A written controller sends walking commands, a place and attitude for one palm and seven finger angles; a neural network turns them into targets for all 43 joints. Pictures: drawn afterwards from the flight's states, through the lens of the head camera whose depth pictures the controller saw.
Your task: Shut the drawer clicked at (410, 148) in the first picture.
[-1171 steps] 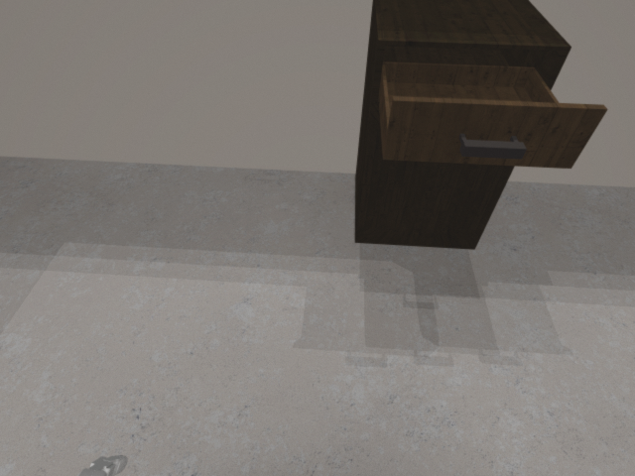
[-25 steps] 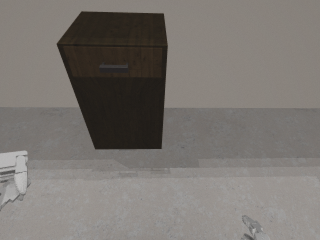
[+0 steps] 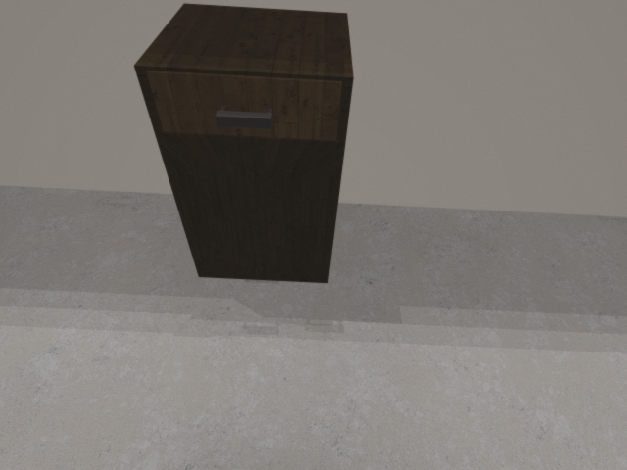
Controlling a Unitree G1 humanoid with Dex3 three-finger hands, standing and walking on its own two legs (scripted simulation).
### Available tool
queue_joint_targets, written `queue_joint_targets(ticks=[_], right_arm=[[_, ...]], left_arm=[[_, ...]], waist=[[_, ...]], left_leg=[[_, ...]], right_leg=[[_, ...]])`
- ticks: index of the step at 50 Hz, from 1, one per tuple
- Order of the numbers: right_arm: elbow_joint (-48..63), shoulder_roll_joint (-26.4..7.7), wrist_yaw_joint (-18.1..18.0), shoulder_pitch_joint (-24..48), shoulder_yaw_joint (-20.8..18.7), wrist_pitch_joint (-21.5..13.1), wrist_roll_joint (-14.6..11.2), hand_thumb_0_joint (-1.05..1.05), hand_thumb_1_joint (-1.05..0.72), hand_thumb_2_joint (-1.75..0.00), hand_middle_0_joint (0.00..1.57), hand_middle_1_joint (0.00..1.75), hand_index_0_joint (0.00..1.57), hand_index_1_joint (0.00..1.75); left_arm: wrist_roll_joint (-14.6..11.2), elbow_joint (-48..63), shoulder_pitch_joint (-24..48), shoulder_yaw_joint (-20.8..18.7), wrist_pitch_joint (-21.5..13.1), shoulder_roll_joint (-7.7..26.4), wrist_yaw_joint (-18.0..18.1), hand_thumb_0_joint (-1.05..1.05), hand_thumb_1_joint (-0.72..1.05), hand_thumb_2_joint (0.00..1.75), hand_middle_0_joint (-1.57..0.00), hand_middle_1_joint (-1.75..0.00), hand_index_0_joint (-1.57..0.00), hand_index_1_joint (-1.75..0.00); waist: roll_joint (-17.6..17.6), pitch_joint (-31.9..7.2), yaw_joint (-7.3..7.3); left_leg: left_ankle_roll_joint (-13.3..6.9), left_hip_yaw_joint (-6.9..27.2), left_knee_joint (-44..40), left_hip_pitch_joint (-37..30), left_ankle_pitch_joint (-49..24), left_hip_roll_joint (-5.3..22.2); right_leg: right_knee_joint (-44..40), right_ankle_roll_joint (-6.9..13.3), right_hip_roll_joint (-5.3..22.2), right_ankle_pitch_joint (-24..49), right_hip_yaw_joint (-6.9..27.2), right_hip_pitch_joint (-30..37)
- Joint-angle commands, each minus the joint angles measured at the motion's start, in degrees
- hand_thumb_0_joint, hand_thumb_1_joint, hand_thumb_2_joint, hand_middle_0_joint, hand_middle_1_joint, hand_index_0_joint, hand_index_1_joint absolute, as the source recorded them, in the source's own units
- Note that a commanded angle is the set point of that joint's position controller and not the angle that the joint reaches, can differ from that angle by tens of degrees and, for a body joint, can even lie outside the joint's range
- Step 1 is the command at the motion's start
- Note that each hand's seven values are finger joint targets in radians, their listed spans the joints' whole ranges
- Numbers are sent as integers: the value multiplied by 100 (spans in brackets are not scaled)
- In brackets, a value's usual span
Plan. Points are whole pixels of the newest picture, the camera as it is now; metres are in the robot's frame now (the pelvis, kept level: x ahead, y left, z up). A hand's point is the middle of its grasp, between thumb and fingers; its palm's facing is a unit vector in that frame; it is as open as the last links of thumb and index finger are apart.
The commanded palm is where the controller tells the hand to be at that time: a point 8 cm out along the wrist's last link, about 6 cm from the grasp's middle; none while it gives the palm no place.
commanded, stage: let the arm hang, fingers relaxed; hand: left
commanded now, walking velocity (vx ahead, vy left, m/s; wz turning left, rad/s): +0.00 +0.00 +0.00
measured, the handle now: (245, 115) +0.89 +0.20 -0.02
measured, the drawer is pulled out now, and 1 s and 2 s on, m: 0.00 0.00 0.00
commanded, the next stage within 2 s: look to check the result in 0.84 s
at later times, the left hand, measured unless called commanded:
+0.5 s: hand out of the picture -0.06 +0.17 -0.16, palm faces +0.04 -0.98 -0.20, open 6.9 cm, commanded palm none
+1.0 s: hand out of the picture -0.02 +0.16 -0.16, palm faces +0.05 -0.98 -0.18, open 7.3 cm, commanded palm none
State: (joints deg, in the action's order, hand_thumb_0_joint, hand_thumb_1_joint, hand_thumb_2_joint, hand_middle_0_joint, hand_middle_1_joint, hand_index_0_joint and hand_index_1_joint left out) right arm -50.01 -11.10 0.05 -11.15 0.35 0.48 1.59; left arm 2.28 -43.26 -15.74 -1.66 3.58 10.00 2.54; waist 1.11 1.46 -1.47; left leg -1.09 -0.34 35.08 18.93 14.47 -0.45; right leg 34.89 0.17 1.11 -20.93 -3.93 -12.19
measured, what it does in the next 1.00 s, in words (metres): stands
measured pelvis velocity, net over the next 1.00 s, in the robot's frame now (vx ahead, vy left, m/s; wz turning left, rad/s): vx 0.00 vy -0.01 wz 0.00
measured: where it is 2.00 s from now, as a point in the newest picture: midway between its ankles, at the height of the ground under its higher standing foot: outside the picture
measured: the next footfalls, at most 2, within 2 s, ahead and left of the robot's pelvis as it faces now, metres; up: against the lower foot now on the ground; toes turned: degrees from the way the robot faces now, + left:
none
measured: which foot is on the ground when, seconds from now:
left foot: down 0.00-1.00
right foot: down 0.00-1.00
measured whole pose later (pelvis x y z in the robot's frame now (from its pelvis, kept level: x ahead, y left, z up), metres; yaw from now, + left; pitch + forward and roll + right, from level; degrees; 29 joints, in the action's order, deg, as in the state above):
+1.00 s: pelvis +0.00 -0.01 +0.01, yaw +0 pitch -2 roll +0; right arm -65.4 -6.0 -2.1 -18.3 -1.2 0.9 0.9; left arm 0.4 -65.1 -17.8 -1.3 0.3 7.1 2.0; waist -0.7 3.2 -0.8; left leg -0.3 0.0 26.6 14.8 9.8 0.3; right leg 26.0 1.1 0.0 -16.0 -4.2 -8.1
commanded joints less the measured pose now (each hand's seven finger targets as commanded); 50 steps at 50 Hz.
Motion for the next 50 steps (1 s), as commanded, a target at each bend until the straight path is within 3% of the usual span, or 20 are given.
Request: queue_joint_targets(ticks=[1,3,5,7,14,17,24,28,35,50], right_arm=[[-11,-624,-133,-12,-169,-40,17,0,-90,-90,20,30,20,30],[-222,-571,-149,-157,-176,-9,1,0,-90,-90,20,30,20,30],[-397,-573,-163,-351,-194,1,-32,0,-90,-90,20,30,20,30],[-593,-565,-176,-515,-202,5,-43,0,-90,-90,20,30,20,30],[-1080,-456,-215,-872,-191,-10,-90,0,-90,-90,20,30,20,30],[-1221,-320,-223,-935,-176,2,-86,0,-90,-90,20,30,20,30],[-1349,-121,-215,-1056,-191,32,-72,0,-90,-90,20,30,20,30],[-1403,17,-222,-1049,-185,9,-57,0,-90,-90,20,30,20,30],[-1404,105,-230,-1092,-203,-19,-46,0,-90,-90,20,30,20,30],[-1407,-1,-255,-1095,-227,-40,-58,0,-90,-90,20,30,20,30]], left_arm=[[-139,-407,-293,-163,-280,725,-129,0,90,90,-84,-99,-84,-99],[-146,-798,-334,-119,-290,765,-154,0,90,90,-76,-91,-76,-91],[-146,-1105,-391,-78,-312,755,-163,0,90,90,-68,-82,-68,-82],[-160,-1364,-433,-31,-329,733,-160,0,90,90,-60,-73,-60,-73],[-169,-1988,-701,32,-353,623,-108,0,90,90,-32,-43,-32,-43],[-177,-2128,-777,43,-338,517,-85,0,90,90,-20,-30,-20,-30],[-165,-2197,-860,39,-349,363,-36,0,90,90,-20,-30,-20,-30],[-166,-2172,-804,13,-351,257,-25,0,90,90,-20,-30,-20,-30],[-164,-2093,-727,-36,-383,197,-12,0,90,90,-20,-30,-20,-30],[-175,-2084,-601,-59,-393,269,-19,0,90,90,-20,-30,-20,-30]], waist=[[-1095,20,231],[-1228,-69,195],[-685,-140,179],[-546,-152,139],[-184,108,137],[-141,332,135],[-35,513,122],[-158,589,127],[-164,526,133],[-257,372,107]], left_leg=[[-194,757,-1235,-156,-470,555],[-167,751,-1396,-246,-1,533],[-180,789,-1421,-414,8,573],[-161,728,-1421,-589,-55,563],[-173,663,-1485,-743,-409,587],[-167,642,-1576,-646,-145,571],[-137,535,-1497,-581,-93,490],[-133,538,-1538,-494,-109,490],[-105,455,-1391,-466,-432,457],[-101,471,-1347,-649,-731,559]], right_leg=[[-1178,228,338,389,495,50],[-1295,276,330,296,481,98],[-1440,282,350,330,469,107],[-1517,296,378,333,461,35],[-1568,288,398,385,390,-89],[-1612,285,407,186,390,-204],[-1630,292,411,-7,418,-394],[-1575,285,404,111,418,-381],[-1600,303,438,273,454,-262],[-1588,303,415,519,435,-123]])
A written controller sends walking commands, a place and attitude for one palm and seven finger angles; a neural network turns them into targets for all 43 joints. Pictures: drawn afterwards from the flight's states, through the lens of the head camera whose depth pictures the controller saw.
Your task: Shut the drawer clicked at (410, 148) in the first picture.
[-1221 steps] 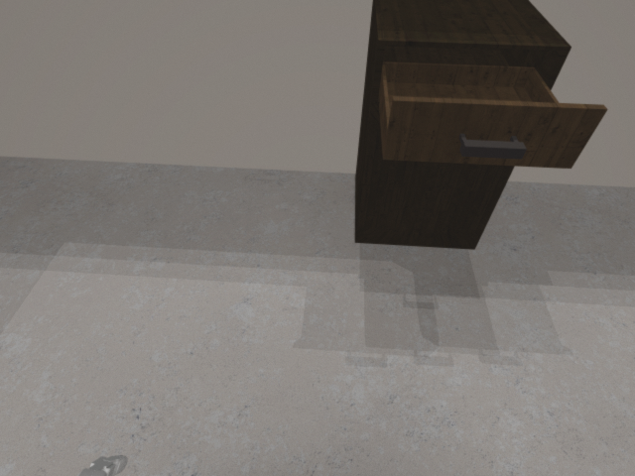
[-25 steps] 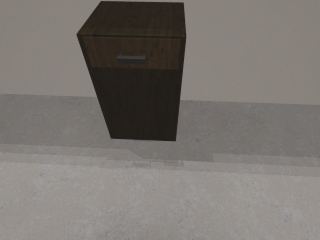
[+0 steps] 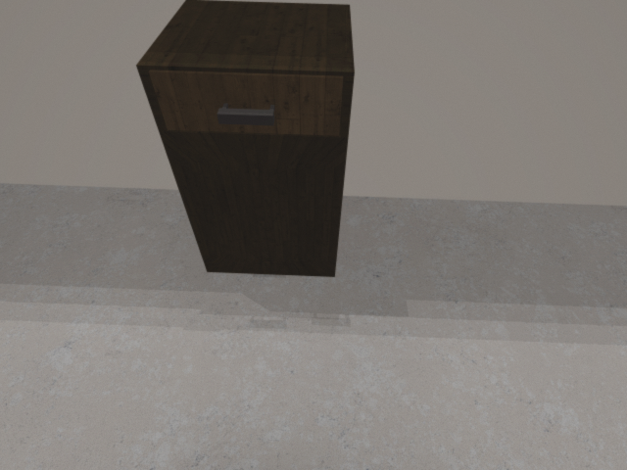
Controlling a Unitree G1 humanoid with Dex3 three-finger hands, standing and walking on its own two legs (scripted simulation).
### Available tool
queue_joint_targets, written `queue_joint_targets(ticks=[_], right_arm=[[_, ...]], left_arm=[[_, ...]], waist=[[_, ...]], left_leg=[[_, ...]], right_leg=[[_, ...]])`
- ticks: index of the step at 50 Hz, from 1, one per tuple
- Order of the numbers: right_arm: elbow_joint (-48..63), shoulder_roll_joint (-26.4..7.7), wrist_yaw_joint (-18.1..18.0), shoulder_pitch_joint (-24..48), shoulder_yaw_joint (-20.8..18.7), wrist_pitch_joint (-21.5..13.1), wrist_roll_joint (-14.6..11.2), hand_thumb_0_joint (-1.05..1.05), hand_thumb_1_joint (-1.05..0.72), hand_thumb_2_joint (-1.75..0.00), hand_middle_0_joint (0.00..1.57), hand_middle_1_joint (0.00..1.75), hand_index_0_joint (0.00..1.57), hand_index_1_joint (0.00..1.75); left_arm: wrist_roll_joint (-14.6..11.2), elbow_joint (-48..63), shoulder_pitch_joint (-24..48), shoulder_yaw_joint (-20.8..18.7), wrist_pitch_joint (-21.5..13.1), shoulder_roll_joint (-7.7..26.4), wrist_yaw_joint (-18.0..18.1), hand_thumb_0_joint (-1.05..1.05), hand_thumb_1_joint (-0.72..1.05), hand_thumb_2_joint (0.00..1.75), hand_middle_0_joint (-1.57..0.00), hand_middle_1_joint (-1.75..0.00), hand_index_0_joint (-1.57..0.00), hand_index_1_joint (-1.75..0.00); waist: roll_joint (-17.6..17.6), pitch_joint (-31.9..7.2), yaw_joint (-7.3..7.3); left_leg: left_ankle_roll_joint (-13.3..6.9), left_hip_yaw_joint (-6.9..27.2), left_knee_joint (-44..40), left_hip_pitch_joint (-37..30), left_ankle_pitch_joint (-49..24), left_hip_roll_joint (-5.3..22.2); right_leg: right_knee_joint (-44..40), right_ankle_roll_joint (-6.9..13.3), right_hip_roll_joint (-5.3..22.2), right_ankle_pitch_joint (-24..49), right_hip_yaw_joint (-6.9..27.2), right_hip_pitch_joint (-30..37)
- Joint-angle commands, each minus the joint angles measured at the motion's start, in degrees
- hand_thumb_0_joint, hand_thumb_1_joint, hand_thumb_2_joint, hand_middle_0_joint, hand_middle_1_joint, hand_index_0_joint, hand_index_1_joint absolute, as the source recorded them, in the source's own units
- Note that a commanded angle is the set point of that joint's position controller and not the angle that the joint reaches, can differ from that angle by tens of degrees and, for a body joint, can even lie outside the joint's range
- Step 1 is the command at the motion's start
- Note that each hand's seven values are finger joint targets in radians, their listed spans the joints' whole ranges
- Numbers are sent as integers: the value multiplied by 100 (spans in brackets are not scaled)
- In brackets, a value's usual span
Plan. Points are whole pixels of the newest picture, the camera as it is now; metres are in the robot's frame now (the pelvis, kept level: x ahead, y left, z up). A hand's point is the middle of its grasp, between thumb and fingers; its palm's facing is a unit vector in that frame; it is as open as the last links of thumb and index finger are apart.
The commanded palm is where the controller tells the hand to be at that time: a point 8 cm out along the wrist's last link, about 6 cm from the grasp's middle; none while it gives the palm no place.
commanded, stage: look to check the result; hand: left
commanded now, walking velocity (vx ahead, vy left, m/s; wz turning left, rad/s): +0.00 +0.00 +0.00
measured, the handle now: (247, 112) +0.89 +0.20 -0.03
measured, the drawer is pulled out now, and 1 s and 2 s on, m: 0.00 0.00 0.00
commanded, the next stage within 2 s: stand and wait in 0.40 s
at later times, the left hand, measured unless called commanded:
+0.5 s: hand out of the picture +0.01 +0.17 -0.17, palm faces +0.03 -0.98 -0.20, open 7.4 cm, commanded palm none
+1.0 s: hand out of the picture +0.05 +0.19 -0.17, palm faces +0.01 -0.97 -0.25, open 7.4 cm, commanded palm none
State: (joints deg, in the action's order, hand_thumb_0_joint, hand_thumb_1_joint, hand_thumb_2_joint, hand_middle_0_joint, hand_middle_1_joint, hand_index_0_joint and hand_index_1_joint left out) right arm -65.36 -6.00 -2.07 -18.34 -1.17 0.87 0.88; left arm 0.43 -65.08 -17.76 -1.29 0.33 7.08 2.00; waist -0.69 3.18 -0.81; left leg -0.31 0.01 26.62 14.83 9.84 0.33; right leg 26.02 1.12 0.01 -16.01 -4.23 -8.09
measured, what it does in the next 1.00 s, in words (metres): stands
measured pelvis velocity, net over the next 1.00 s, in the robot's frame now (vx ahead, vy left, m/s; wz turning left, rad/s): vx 0.02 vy -0.01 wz -0.01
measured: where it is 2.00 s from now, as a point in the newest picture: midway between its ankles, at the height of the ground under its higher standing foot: outside the picture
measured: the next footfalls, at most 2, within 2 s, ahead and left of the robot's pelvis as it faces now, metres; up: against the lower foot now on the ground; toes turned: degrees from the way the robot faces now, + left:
none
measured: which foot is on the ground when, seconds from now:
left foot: down 0.00-1.00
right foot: down 0.00-1.00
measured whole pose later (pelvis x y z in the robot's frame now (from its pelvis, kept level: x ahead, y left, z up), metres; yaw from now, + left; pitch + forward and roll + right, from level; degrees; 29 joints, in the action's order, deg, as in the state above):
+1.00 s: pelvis +0.02 -0.01 +0.01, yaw -1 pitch -2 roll +0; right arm -65.3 -12.0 -1.6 -11.1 -1.0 0.3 0.7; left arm 0.5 -65.0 -11.5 -1.4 -0.3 12.1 1.1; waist -0.9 3.8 -0.5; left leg 0.3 -0.5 22.5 11.3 9.3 0.8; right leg 21.3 1.4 -0.5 -14.9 -3.6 -4.6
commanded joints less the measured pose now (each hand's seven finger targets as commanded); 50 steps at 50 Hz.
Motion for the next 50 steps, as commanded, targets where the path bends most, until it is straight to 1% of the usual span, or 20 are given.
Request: queue_joint_targets(ticks=[1,6,8,10,13,15,18,22,25,27,29,32,34,37,39,41,44,46,49,50], right_arm=[[131,-518,-44,-344,-70,-82,11,0,-90,-90,20,30,20,30],[136,-580,-42,-264,-82,-73,4,0,-90,-90,20,30,20,30],[124,-618,-42,-215,-81,-64,11,0,-90,-90,20,30,20,30],[133,-639,-40,-171,-90,-77,9,0,-90,-90,20,30,20,30],[139,-705,-42,-117,-85,-84,10,0,-90,-90,20,30,20,30],[146,-733,-40,-63,-91,-99,6,0,-90,-90,20,30,20,30],[150,-785,-39,3,-87,-100,9,0,-90,-90,20,30,20,30],[152,-853,-31,112,-89,-97,11,0,-90,-90,20,30,20,30],[160,-910,-23,175,-95,-97,12,0,-90,-90,20,30,20,30],[170,-971,-24,196,-94,-112,11,0,-90,-90,20,30,20,30],[183,-1022,-24,247,-103,-122,5,0,-90,-90,20,30,20,30],[174,-1060,-25,306,-95,-128,7,0,-90,-90,20,30,20,30],[195,-1132,-25,324,-110,-136,0,0,-90,-90,20,30,20,30],[187,-1173,-20,394,-102,-141,7,0,-90,-90,20,30,20,30],[197,-1207,-16,436,-110,-132,2,0,-90,-90,20,30,20,30],[190,-1235,-13,464,-101,-137,8,0,-90,-90,20,30,20,30],[217,-1312,-10,515,-111,-137,-4,0,-90,-90,20,30,20,30],[211,-1323,-7,551,-109,-143,4,0,-90,-90,20,30,20,30],[226,-1406,-6,584,-112,-150,-3,0,-90,-90,20,30,20,30],[228,-1396,-5,636,-110,-147,1,0,-90,-90,20,30,20,30]], left_arm=[[7,83,-406,-91,-68,560,33,0,90,90,-20,-30,-20,-30],[11,60,-356,-84,-77,609,32,0,90,90,-20,-30,-20,-30],[9,55,-334,-82,-72,619,28,0,90,90,-20,-30,-20,-30],[15,59,-322,-90,-87,658,25,0,90,90,-20,-30,-20,-30],[12,60,-255,-90,-88,694,19,0,90,90,-20,-30,-20,-30],[19,73,-225,-102,-98,738,18,0,90,90,-20,-30,-20,-30],[15,78,-166,-103,-97,767,11,0,90,90,-20,-30,-20,-30],[17,89,-76,-103,-99,835,3,0,90,90,-20,-30,-20,-30],[20,106,-4,-112,-108,910,-5,0,90,90,-20,-30,-20,-30],[18,125,75,-122,-114,960,-11,0,90,90,-20,-30,-20,-30],[23,141,88,-131,-120,1004,-10,0,90,90,-20,-30,-20,-30],[14,137,179,-129,-123,1047,-19,0,90,90,-20,-30,-20,-30],[21,166,193,-145,-134,1098,-17,0,90,90,-20,-30,-20,-30],[14,160,269,-145,-136,1160,-25,0,90,90,-20,-30,-20,-30],[20,162,290,-142,-139,1184,-22,0,90,90,-20,-30,-20,-30],[13,171,336,-140,-144,1222,-27,0,90,90,-20,-30,-20,-30],[20,187,394,-148,-148,1278,-30,0,90,90,-20,-30,-20,-30],[13,194,405,-151,-156,1312,-34,0,90,90,-20,-30,-20,-30],[18,208,452,-160,-165,1379,-35,0,90,90,-20,-30,-20,-30],[14,192,476,-150,-161,1368,-36,0,90,90,-20,-30,-20,-30]], waist=[[-69,177,56],[44,259,35],[15,287,31],[-5,182,32],[17,225,32],[-36,156,40],[12,141,41],[-3,226,48],[45,170,47],[13,133,35],[-33,32,57],[4,59,52],[60,-48,62],[17,-67,64],[38,-3,66],[-29,-100,57],[71,-47,57],[10,-100,64],[31,-202,58],[55,-125,60]], left_leg=[[-181,443,-500,-267,-275,473],[-174,410,-496,-326,-303,484],[-159,407,-508,-339,-161,468],[-169,404,-491,-405,-300,486],[-164,414,-535,-396,-303,505],[-169,395,-515,-443,-473,520],[-163,420,-564,-456,-381,520],[-153,417,-591,-444,-361,510],[-141,398,-581,-479,-364,518],[-146,416,-608,-495,-459,535],[-154,435,-594,-547,-584,544],[-142,419,-612,-553,-651,554],[-152,434,-591,-616,-781,571],[-146,420,-618,-639,-792,574],[-141,419,-630,-648,-773,577],[-134,412,-625,-693,-812,576],[-132,423,-662,-693,-823,595],[-126,408,-647,-723,-846,590],[-126,426,-650,-779,-963,601],[-126,420,-669,-779,-907,606]], right_leg=[[-711,203,533,52,469,-519],[-779,201,550,56,481,-572],[-817,207,548,-84,512,-625],[-805,210,555,55,524,-567],[-805,197,543,85,517,-548],[-802,190,564,254,519,-473],[-827,190,555,193,536,-456],[-872,190,566,179,551,-476],[-907,190,583,173,560,-454],[-890,189,577,275,574,-398],[-870,189,577,394,565,-319],[-879,178,592,518,552,-288],[-871,179,597,635,549,-218],[-897,177,621,687,558,-180],[-937,176,622,660,552,-221],[-930,176,632,763,580,-150],[-959,167,625,760,567,-170],[-986,166,650,826,582,-115],[-969,165,643,960,588,-50],[-995,163,650,925,581,-100]])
